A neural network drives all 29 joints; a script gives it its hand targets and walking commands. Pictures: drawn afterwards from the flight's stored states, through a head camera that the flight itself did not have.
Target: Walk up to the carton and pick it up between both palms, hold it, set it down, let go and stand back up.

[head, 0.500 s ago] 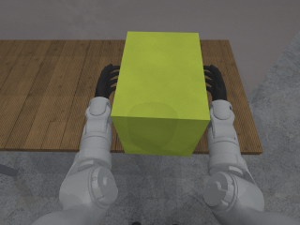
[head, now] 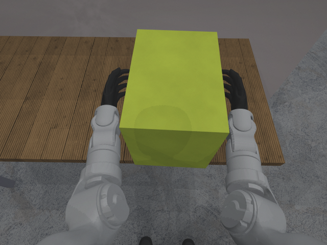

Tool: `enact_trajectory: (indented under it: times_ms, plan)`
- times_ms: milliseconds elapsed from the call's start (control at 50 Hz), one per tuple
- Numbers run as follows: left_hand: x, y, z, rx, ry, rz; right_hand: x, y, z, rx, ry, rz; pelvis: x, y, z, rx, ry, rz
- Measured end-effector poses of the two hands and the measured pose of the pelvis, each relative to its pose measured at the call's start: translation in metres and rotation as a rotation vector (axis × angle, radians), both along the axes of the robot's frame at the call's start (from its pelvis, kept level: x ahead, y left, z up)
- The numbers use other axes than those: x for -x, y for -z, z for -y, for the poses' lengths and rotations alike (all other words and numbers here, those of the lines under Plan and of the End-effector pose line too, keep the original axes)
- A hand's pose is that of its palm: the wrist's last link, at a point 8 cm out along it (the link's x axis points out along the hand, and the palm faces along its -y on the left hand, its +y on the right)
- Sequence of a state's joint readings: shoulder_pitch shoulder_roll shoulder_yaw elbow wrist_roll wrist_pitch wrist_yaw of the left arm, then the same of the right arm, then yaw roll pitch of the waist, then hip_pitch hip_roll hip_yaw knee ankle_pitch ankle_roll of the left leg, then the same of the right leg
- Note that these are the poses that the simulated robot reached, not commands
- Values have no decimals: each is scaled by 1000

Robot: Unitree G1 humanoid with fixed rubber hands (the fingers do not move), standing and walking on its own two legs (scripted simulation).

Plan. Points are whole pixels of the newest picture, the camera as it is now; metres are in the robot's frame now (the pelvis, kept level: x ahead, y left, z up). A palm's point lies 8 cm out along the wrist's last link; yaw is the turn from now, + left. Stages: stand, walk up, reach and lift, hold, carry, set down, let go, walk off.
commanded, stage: set down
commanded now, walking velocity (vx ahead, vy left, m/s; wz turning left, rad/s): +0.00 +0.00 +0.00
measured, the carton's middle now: (173, 102) +0.47 -0.03 +0.00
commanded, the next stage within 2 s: none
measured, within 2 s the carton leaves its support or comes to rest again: neither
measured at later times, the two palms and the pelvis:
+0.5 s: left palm (113, 102) +0.45 +0.13 +0.03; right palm (235, 102) +0.42 -0.18 +0.04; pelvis +0.00 +0.00 -0.01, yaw -5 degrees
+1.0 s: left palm (93, 92) +0.47 +0.17 +0.06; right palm (259, 95) +0.43 -0.23 +0.06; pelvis -0.02 +0.02 -0.02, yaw -8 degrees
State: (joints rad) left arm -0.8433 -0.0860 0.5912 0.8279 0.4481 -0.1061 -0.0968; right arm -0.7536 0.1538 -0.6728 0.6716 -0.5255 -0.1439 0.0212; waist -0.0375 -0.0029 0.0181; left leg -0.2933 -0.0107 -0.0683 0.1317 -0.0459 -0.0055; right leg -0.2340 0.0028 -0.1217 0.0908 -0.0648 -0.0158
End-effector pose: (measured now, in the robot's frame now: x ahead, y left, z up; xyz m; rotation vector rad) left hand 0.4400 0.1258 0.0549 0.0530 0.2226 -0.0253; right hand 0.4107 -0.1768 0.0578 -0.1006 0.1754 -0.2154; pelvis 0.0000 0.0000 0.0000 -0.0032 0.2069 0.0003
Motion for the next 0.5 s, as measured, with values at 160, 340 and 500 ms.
enact_trajectory:
  times_ms: [160,340,500]
  plan:
    - [-1,3,0,2,2,-2,0,1,0,1,-1,-1,0,0,0,0,2,-6]
    - [-2,6,0,-5,3,-8,-1,3,1,-4,-2,-22,-1,1,-1,-1,22,-20]
    - [-14,24,0,16,-9,-42,-14,15,3,-90,-11,-66,-1,7,-4,-7,93,-166]
